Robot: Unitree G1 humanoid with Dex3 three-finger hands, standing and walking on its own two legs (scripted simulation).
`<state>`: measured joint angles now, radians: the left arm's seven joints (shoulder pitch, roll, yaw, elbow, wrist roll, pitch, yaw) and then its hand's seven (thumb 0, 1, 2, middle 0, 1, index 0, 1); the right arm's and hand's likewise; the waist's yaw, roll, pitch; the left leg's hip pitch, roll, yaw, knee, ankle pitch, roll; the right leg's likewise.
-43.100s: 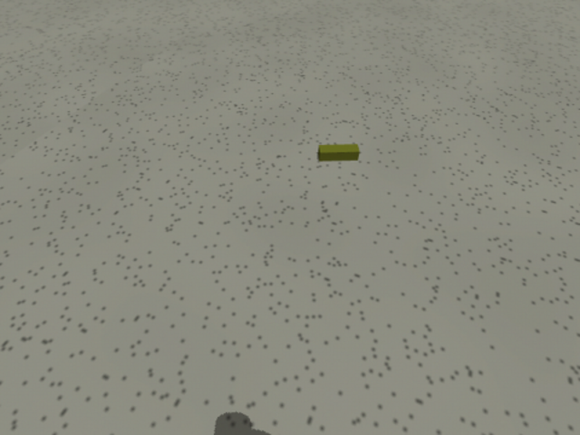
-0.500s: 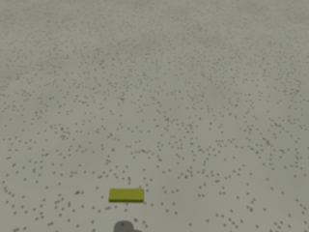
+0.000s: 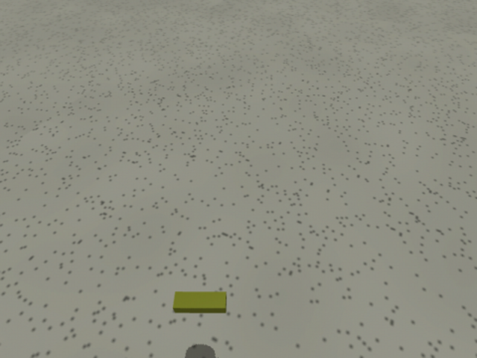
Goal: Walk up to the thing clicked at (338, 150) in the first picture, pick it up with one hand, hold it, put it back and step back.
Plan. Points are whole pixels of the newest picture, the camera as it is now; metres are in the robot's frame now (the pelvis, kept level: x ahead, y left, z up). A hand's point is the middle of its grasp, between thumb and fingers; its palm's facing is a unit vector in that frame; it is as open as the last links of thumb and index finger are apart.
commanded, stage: stand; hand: left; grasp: from above
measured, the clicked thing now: (200, 302) +0.47 +0.17 -0.75
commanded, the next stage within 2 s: step back in 1.54 s
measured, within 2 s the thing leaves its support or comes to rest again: neither
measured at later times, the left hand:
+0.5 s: hand out of the picture +0.08 +0.23 -0.16, palm faces +0.01 -0.95 -0.32, open 7.4 cm
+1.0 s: hand out of the picture +0.09 +0.24 -0.16, palm faces +0.00 -0.95 -0.33, open 7.4 cm
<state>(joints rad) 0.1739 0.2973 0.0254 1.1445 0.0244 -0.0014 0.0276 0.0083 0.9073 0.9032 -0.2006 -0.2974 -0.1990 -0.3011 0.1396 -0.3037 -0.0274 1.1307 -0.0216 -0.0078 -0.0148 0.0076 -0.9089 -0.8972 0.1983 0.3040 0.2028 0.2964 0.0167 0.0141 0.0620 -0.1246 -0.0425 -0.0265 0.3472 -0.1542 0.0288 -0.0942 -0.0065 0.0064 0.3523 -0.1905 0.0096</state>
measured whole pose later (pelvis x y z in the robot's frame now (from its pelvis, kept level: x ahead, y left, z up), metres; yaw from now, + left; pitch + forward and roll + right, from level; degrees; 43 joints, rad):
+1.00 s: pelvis +0.02 -0.01 +0.00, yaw -1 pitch -2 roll +0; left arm 0.11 0.32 0.02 1.16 0.01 -0.01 0.01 0.01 0.91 0.90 -0.20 -0.30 -0.20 -0.30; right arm 0.11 -0.33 0.00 1.15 -0.01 -0.02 -0.01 0.01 -0.91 -0.90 0.20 0.30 0.20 0.30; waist 0.00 0.00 0.06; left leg -0.10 -0.03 -0.02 0.31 -0.16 0.02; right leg -0.07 0.01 0.01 0.30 -0.19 0.00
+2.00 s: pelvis -0.06 -0.02 -0.02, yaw -1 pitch -2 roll +2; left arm 0.11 0.36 0.05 0.91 0.03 0.03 0.01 0.01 0.91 0.90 -0.20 -0.30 -0.20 -0.30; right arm 0.08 -0.41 -0.06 0.95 0.01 0.06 0.01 0.01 -0.91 -0.90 0.20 0.30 0.20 0.30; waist 0.01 0.01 0.19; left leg -0.45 -0.13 -0.13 1.16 -0.50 0.00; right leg -0.35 0.00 0.03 0.60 -0.22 -0.04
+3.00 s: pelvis -0.32 +0.02 -0.03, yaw -2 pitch -4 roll +1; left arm 0.09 0.40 0.07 0.76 0.02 0.06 0.02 0.01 0.91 0.90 -0.20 -0.30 -0.20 -0.30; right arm 0.16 -0.36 -0.04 0.90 -0.03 0.03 -0.01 0.01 -0.91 -0.90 0.20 0.30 0.20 0.30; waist 0.01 -0.07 0.22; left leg -0.24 -0.06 -0.01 0.65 -0.34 0.03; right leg -0.43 0.02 0.10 0.78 -0.39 -0.01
